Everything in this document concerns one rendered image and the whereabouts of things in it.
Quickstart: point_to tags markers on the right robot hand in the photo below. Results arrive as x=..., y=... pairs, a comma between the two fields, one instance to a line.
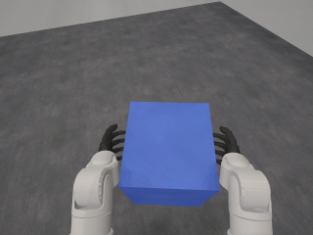
x=230, y=145

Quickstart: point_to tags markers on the carton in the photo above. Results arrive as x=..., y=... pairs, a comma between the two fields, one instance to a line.
x=168, y=155

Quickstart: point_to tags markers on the robot left forearm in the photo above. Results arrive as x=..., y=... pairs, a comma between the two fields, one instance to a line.
x=91, y=209

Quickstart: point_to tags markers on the left robot hand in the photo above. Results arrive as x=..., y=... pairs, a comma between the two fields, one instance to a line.
x=108, y=142

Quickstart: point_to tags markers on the robot right forearm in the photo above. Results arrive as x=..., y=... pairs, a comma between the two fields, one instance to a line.
x=249, y=196

